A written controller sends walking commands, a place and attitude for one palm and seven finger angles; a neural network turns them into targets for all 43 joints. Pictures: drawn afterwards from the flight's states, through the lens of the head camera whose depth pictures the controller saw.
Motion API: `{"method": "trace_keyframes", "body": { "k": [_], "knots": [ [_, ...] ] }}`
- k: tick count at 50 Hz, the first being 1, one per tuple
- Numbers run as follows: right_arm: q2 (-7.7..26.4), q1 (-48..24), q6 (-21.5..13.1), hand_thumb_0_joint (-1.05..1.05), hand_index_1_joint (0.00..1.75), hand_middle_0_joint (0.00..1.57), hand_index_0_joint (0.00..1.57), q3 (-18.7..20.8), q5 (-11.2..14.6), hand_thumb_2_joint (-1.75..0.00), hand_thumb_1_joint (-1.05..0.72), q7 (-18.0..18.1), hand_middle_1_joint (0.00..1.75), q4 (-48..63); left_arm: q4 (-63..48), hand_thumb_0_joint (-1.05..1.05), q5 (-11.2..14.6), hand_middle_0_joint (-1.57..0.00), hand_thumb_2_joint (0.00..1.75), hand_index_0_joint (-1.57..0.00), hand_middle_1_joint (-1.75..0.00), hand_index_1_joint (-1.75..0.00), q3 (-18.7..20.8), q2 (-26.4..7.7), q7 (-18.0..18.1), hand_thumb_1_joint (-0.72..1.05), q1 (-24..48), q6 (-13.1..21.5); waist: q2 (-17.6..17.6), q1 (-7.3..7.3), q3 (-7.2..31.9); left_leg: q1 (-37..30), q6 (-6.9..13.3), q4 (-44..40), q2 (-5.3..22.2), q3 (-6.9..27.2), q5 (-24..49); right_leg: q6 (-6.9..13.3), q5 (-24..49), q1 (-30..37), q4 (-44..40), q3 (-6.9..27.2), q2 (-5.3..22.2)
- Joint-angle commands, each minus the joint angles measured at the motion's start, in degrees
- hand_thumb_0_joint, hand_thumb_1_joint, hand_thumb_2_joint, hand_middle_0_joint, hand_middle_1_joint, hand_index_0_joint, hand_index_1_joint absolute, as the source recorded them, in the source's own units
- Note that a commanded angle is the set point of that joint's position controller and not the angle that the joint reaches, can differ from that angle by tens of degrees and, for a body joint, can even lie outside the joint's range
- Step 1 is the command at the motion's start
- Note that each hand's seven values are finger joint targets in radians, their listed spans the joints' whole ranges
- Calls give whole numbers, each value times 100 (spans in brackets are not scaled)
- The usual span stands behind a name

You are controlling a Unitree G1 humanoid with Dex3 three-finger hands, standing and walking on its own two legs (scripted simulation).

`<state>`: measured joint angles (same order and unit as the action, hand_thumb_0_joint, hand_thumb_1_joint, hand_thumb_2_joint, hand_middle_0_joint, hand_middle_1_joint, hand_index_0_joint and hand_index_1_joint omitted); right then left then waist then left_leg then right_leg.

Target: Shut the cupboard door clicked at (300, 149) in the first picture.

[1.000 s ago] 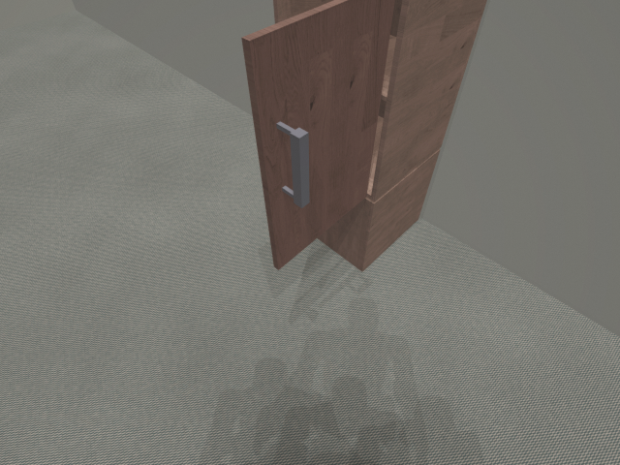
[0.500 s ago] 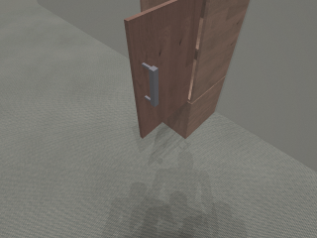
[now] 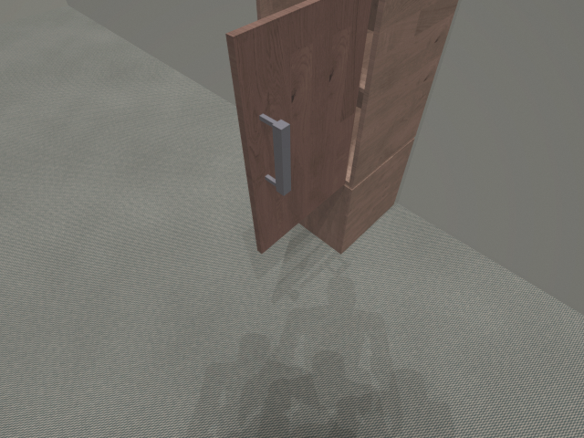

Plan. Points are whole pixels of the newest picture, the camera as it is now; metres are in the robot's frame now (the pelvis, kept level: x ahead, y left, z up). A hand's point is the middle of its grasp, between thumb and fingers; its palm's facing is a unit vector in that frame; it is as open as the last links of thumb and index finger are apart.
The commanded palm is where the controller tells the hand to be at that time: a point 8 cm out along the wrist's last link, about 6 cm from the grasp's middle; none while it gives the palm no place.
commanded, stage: walk around to get in front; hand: left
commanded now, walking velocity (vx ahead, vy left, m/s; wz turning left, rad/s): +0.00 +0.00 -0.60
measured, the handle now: (274, 155) +0.64 +0.08 -0.01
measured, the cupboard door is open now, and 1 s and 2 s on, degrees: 91 91 91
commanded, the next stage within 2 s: none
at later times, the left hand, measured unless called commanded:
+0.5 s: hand out of the picture +0.09 +0.22 -0.18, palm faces -0.15 -0.96 -0.22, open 7.4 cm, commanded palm none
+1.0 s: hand out of the picture +0.12 +0.12 -0.17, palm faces -0.44 -0.86 -0.24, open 7.4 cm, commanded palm none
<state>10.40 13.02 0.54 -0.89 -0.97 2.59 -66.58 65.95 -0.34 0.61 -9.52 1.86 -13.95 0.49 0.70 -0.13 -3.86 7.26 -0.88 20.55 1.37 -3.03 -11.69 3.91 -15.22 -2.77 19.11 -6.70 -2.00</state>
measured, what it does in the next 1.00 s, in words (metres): steps on the spot, turning right: right foot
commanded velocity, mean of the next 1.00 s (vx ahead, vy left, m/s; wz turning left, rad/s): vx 0.00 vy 0.00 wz -0.60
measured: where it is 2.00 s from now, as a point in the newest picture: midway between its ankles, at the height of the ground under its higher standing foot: outside the picture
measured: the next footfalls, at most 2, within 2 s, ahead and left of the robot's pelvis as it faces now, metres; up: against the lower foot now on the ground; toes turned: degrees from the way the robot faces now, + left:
right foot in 0.72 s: -0.02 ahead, -0.14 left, +0.00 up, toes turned -25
left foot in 1.14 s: +0.08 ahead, +0.07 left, +0.00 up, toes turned -33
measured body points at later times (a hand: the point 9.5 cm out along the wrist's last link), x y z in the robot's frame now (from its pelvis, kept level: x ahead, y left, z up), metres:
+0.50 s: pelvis -0.02 +0.03 +0.00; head +0.05 +0.03 +0.44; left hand +0.10 +0.27 -0.16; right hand -0.03 -0.22 -0.15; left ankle -0.01 +0.13 -0.75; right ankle -0.09 -0.09 -0.66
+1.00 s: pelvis -0.02 -0.03 -0.01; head +0.03 -0.07 +0.43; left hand +0.15 +0.16 -0.16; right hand -0.04 -0.31 -0.15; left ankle +0.03 +0.11 -0.69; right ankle -0.06 -0.13 -0.75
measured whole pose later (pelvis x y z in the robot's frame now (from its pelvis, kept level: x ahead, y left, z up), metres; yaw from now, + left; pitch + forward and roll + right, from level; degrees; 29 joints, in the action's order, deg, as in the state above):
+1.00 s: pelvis -0.02 -0.03 -0.01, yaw -30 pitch +1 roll +1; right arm 14.0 3.7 3.4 3.5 -0.4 1.6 -51.2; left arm 53.4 -1.8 3.8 -10.4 0.3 -11.0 -2.1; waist 0.5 -1.3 -7.3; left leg 26.9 -4.6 57.6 3.5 -0.5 -24.2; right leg 1.8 -13.9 -17.6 30.3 4.5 -2.9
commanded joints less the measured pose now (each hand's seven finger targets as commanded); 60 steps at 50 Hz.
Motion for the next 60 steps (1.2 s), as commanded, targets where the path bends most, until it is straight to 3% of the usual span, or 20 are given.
{"method": "trace_keyframes", "body": {
  "k": [1, 14, 16, 17, 18, 19, 22, 31, 34, 36, 37, 38, 41, 44, 50, 54, 55, 57, 58, 60],
  "knots": [
    [503, 523, 18, 0, 30, 20, 20, 164, -9, -90, -90, 81, 30, 143, -216, 0, -10, -20, 90, -20, -30, -30, 170, -711, 33, 90, -396, -33, -200, 52, 17, -1, 171, 183, 587, 221, 1016, -194, 2098, -380, -136, 880, 964],
    [515, 169, 106, 0, 30, 20, 20, 435, 24, -90, -90, 102, 30, 856, -825, 0, -99, -20, 90, -20, -30, -30, 566, -1089, -49, 90, -8, -211, -529, 80, 59, 799, -54, 1280, 432, -65, -905, 666, 2725, -886, 402, 2239, 1453],
    [719, 594, 24, 0, 30, 20, 20, 473, -11, -90, -90, 126, 30, 771, -1009, 0, -69, -20, 90, -20, -30, -30, 532, -884, -93, 90, 227, -231, 405, 261, 370, -387, 215, 293, 1080, 441, 738, 130, 1997, -1699, 1173, 1513, 667],
    [1080, 799, -14, 0, 30, 20, 20, 512, -69, -90, -90, 142, 30, 763, -1154, 0, -48, -20, 90, -20, -30, -30, 494, -637, -129, 90, 280, -254, 1532, 289, 396, -673, 750, -209, 2118, 1475, 1747, -212, -108, -2334, 2409, 789, 9],
    [1149, 893, -28, 0, 30, 20, 20, 512, -81, -90, -90, 174, 30, 745, -1229, 0, -88, -20, 90, -20, -30, -30, 507, -693, -141, 90, 496, -292, 1706, 342, 313, -458, 1133, -459, 2675, 1716, 2205, -302, -1907, -2599, 3887, 819, -29],
    [1026, 756, -58, 0, 30, 20, 20, 451, -84, -90, -90, 195, 30, 826, -1207, 0, -117, -20, 90, -20, -30, -30, 572, -812, -177, 90, 461, -336, 1259, 208, 244, -205, 1172, -457, 2564, 1474, 2137, -334, -1794, -2683, 4514, 1170, 190],
    [1006, 115, -98, 0, 30, 20, 20, 444, -103, -90, -90, 179, 30, 1182, -1225, 0, -130, -20, 90, -20, -30, -30, 596, -638, -303, 90, 410, -342, 330, -72, 210, -200, 964, -314, 2056, 502, 1858, -515, -1128, -2929, 4834, 880, 367],
    [1267, 188, -36, 0, 30, 20, 20, 632, -107, -90, -90, -12, 30, 1328, -1579, 0, -115, -20, 90, -20, -30, -30, 489, -571, -372, 90, 746, -284, 1294, 151, 559, -396, 653, 375, 1957, -641, 2173, -537, -841, -2045, 2372, 126, 377],
    [1308, -108, 9, 0, 30, 20, 20, 677, -50, -90, -90, -62, 30, 1499, -1437, 0, -126, -20, 90, -20, -30, -30, 580, -845, -352, 90, 146, -205, 641, -254, 740, 330, 227, 1454, 1737, -944, 1467, -386, 554, -688, 910, 58, 304],
    [667, -533, 76, 0, 30, 20, 20, 515, 26, -90, -90, -135, 30, 2002, -1296, 0, -157, -20, 90, -20, -30, -30, 801, -2033, -179, 90, -513, -106, -2213, -642, 861, 2581, -324, 4175, 397, -846, -2686, 677, 4168, 385, 253, 3104, 2416],
    [792, -529, 154, 0, 30, 20, 20, 510, 38, -90, -90, -89, 30, 1982, -1266, 0, -92, -20, 90, -20, -30, -30, 759, -1959, -117, 90, -602, -111, -1734, -613, 906, 2645, -268, 4749, 493, 20, -2605, 955, 3868, 223, 271, 2977, 2458],
    [728, -647, 181, 0, 30, 20, 20, 524, 40, -90, -90, -88, 30, 1943, -1361, 0, -100, -20, 90, -20, -30, -30, 714, -1693, -71, 90, -294, -123, -1493, -460, 564, 2848, -240, 4895, 592, 216, -2133, 851, 3096, -90, 226, 2663, 2069],
    [781, -594, 176, 0, 30, 20, 20, 541, 17, -90, -90, -104, 30, 1847, -1629, 0, -105, -20, 90, -20, -30, -30, 633, -1354, -31, 90, 309, -127, -1430, -156, 730, 2629, -349, 4818, 527, 295, -1311, 595, 2963, -245, 425, 2186, 1510],
    [695, -641, 189, 0, 30, 20, 20, 521, 31, -90, -90, -105, 30, 1828, -1658, 0, -112, -20, 90, -20, -30, -30, 621, -1360, -45, 90, 183, -94, -790, -119, 820, 2320, -386, 4314, 326, 254, -1201, 636, 3018, -378, 427, 2279, 1424],
    [674, -843, 130, 0, 30, 20, 20, 521, 73, -90, -90, -80, 30, 1995, -1665, 0, -160, -20, 90, -20, -30, -30, 656, -1429, -93, 90, 80, -140, -838, -177, 625, 1928, -322, 3166, 112, 309, -1348, 745, 2324, -664, 294, 2852, 1375],
    [704, -277, 23, 0, 30, 20, 20, 502, 112, -90, -90, -22, 30, 1880, -1757, 0, -118, -20, 90, -20, -30, -30, 672, -1411, -121, 90, 392, -198, -858, 94, 774, 757, -200, 1448, -44, 300, -829, 513, 2155, -1234, 635, 2991, 1140],
    [766, -13, -20, 0, 30, 20, 20, 510, 116, -90, -90, -5, 30, 1798, -1771, 0, -89, -20, 90, -20, -30, -30, 645, -1289, -120, 90, 497, -217, -577, 245, 874, -85, -179, 607, 45, 325, -278, 241, 1671, -1789, 899, 2829, 906],
    [1729, 302, -111, 0, 30, 20, 20, 655, -19, -90, -90, 50, 30, 1833, -1989, 0, -15, -20, 90, -20, -30, -30, 520, -790, -236, 90, 447, -241, 2029, 312, 888, -918, 690, -651, 2559, 2757, 534, -506, -2024, -3365, 3073, 1137, -323],
    [1722, 245, -55, 0, 30, 20, 20, 622, -58, -90, -90, 79, 30, 1876, -1964, 0, -99, -20, 90, -20, -30, -30, 554, -1019, -256, 90, 636, -262, 1314, 356, 666, -201, 1083, -504, 2836, 2646, 1100, -548, -2069, -3210, 4176, 1268, -19],
    [1248, -294, -118, 0, 30, 20, 20, 474, -73, -90, -90, 114, 30, 2024, -1751, 0, -162, -20, 90, -20, -30, -30, 631, -1029, -323, 90, 383, -277, 1006, -46, 524, 19, 885, -228, 2161, 1598, 2408, -685, -1387, -3183, 4993, 1168, 147]
  ]
}}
